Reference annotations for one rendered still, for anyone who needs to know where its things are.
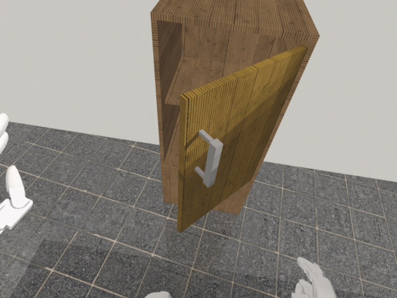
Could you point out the robot left hand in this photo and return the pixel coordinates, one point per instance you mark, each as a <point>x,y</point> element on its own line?
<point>11,211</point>

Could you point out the cupboard door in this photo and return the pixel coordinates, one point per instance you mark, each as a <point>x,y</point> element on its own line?
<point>240,110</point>

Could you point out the handle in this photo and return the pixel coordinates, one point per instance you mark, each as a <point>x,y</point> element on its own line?
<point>213,158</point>

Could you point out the robot right hand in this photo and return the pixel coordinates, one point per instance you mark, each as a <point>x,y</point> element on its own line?
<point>321,287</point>

